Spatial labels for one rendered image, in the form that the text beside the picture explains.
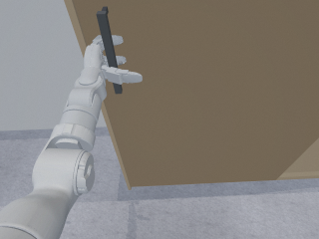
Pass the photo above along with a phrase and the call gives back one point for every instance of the robot left forearm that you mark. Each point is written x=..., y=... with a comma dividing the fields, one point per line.
x=76, y=129

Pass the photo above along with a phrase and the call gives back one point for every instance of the wardrobe door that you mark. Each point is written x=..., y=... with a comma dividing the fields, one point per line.
x=230, y=89
x=308, y=161

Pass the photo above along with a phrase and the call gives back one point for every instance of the left robot hand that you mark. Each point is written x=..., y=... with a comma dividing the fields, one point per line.
x=94, y=57

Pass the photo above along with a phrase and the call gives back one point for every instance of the handle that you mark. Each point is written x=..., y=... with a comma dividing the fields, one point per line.
x=104, y=25

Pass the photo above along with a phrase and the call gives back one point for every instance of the left robot upper arm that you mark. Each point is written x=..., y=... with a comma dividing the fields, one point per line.
x=61, y=175

